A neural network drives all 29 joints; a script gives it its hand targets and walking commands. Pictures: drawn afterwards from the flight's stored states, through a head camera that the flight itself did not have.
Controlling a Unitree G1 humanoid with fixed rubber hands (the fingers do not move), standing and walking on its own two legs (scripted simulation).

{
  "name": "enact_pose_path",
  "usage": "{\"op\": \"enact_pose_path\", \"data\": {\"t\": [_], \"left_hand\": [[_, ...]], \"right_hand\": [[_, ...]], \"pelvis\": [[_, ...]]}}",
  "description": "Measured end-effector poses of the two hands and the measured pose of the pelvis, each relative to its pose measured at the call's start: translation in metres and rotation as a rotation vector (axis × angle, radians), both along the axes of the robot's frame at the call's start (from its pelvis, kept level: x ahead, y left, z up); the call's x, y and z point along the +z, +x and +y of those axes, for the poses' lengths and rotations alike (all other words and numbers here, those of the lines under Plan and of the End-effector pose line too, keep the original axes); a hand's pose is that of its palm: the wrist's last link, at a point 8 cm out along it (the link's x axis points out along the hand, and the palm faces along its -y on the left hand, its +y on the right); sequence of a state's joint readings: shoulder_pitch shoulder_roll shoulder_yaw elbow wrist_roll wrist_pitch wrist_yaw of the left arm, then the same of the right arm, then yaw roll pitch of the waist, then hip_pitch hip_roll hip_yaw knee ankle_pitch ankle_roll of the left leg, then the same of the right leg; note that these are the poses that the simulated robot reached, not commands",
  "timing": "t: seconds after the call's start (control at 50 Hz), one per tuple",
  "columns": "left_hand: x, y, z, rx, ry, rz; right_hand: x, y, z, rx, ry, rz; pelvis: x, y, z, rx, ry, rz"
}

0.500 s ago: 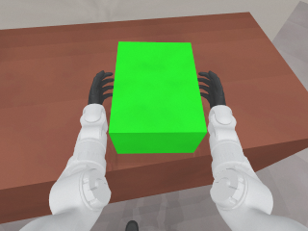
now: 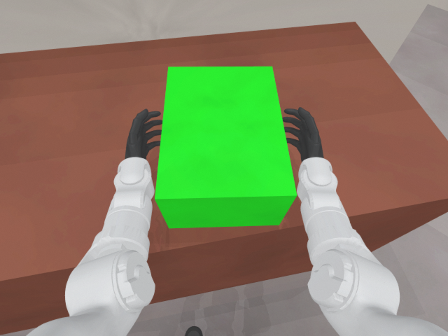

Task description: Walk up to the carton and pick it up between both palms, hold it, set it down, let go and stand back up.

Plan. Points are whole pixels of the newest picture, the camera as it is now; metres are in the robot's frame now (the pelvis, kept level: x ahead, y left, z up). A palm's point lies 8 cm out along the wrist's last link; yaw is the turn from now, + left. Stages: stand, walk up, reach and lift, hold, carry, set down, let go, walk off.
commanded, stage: reach and lift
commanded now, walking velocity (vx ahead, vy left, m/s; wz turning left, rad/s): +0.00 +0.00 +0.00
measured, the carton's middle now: (222, 144) +0.48 +0.05 +0.01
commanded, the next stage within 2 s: none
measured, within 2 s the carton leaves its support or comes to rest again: leaves its support in 0.48 s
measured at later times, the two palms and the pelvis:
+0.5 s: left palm (132, 174) +0.37 +0.20 +0.05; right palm (315, 176) +0.39 -0.11 +0.06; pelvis -0.02 +0.00 +0.00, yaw +0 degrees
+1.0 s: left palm (124, 163) +0.37 +0.20 +0.09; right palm (326, 169) +0.38 -0.11 +0.10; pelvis -0.02 +0.01 +0.01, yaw +0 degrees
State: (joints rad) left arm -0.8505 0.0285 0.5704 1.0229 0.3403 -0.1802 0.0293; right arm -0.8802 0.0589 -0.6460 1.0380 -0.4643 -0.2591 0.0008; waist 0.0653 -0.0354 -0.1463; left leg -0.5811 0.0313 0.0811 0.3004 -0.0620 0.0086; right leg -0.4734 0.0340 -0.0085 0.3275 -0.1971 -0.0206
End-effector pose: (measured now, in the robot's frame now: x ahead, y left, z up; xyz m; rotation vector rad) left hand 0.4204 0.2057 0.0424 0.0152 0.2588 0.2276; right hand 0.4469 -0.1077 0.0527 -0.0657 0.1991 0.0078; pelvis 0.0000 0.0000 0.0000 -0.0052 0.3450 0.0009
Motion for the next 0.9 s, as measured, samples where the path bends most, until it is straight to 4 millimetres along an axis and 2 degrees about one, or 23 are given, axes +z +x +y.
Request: {"op": "enact_pose_path", "data": {"t": [0.16,0.44,0.56,0.76,0.9], "left_hand": [[-0.001,-0.012,-0.003,-0.007,-0.004,0.012],[0.002,-0.043,-0.005,-0.014,-0.011,0.030],[0.015,-0.050,-0.003,-0.018,-0.009,0.019],[0.045,-0.048,-0.001,-0.029,0.005,0.005],[0.052,-0.050,-0.003,-0.034,0.010,0.006]], "right_hand": [[-0.002,-0.015,-0.003,-0.013,-0.005,0.004],[0.002,-0.051,-0.004,-0.031,-0.001,0.020],[0.015,-0.059,-0.002,-0.039,0.009,0.010],[0.044,-0.061,0.000,-0.052,0.030,-0.002],[0.053,-0.063,-0.002,-0.054,0.029,-0.002]], "pelvis": [[0.001,-0.004,-0.001,0.000,-0.002,-0.030],[0.003,-0.020,0.001,0.000,-0.011,-0.096],[0.003,-0.027,0.004,-0.001,-0.014,-0.122],[0.005,-0.030,0.009,-0.002,-0.012,-0.189],[0.007,-0.026,0.012,0.003,-0.011,-0.240]]}}
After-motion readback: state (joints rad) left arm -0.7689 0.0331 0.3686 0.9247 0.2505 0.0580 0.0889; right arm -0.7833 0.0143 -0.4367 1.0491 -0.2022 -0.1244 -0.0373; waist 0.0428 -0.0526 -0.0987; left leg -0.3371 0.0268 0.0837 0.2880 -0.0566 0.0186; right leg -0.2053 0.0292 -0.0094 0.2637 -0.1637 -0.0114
